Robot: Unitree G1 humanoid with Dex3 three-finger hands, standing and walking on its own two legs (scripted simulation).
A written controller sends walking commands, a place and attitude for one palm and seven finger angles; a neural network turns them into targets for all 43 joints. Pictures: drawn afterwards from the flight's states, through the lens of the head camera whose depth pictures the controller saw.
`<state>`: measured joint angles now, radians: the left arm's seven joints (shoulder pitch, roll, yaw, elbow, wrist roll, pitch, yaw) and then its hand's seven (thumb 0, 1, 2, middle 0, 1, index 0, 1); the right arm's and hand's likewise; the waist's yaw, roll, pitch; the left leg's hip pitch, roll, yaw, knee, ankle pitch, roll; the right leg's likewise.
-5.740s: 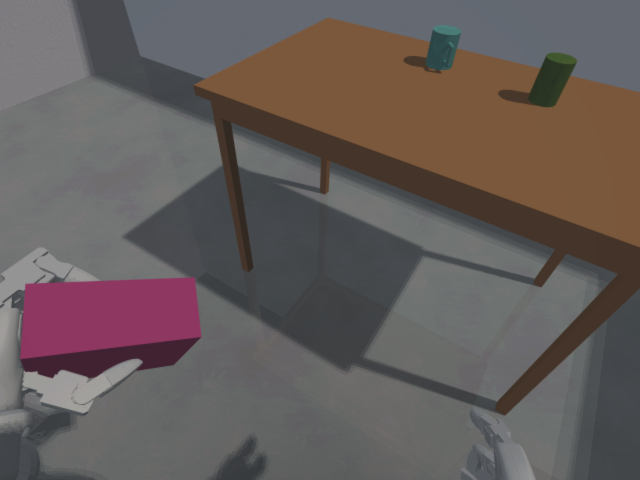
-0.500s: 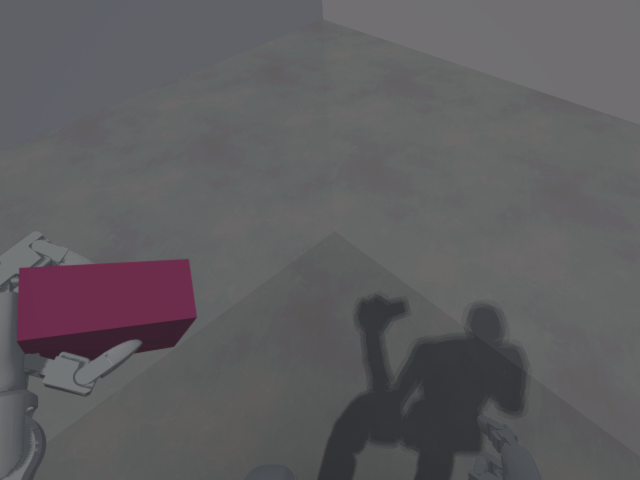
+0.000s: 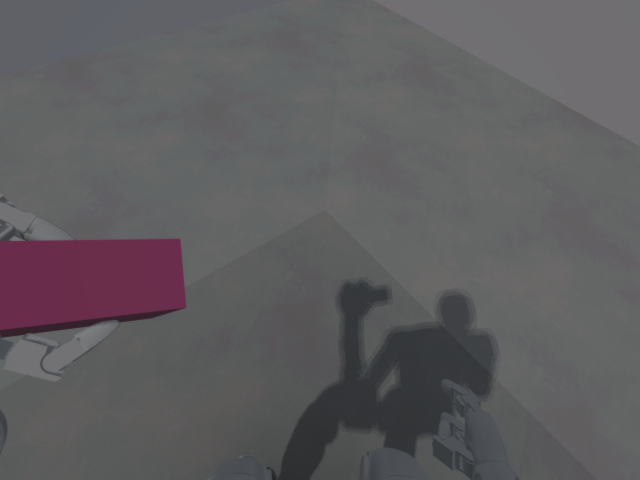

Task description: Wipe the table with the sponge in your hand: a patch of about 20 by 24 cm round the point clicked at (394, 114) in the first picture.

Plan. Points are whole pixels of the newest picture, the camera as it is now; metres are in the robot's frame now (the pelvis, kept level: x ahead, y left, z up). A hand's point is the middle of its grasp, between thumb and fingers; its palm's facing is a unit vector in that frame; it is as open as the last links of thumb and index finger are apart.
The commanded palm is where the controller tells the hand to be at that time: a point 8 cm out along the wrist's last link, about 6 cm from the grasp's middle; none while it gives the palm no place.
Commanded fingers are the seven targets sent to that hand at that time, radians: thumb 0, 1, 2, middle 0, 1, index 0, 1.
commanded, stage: turn to face it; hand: left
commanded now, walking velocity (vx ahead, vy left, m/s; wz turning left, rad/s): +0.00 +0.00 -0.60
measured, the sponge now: (113, 287) +0.25 +0.21 +0.17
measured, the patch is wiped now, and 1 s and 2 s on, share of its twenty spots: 0.00 0.00 0.00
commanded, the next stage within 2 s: none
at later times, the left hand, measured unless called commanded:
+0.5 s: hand (280, 266) +0.26 +0.06 +0.20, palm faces +0.08 -0.88 -0.47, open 9.9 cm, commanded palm +0.21 +0.15 +0.19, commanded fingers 0.00 0.10 1.30 -1.20 -1.60 -1.20 -1.60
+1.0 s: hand (321, 326) +0.21 +0.03 +0.20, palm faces -0.02 -0.88 -0.47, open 10.0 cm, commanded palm +0.19 +0.07 +0.19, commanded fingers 0.00 0.10 1.30 -1.20 -1.60 -1.20 -1.60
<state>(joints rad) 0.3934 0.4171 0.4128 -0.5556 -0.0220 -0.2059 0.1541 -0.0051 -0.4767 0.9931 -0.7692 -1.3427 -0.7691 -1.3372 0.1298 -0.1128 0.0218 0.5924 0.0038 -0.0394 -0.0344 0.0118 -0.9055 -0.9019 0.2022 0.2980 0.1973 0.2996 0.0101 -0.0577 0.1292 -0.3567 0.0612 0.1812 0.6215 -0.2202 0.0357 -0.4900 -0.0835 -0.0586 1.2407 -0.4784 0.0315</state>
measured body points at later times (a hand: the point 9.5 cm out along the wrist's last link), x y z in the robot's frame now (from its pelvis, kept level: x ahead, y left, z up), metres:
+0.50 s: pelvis -0.01 -0.08 +0.01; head +0.03 -0.11 +0.46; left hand +0.25 +0.11 +0.22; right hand +0.10 -0.38 -0.08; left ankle +0.01 +0.08 -0.63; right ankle +0.04 -0.14 -0.72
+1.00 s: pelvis -0.10 -0.07 +0.01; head -0.08 -0.10 +0.46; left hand +0.20 +0.08 +0.23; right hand -0.04 -0.32 -0.10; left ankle -0.01 +0.07 -0.72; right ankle -0.14 -0.17 -0.68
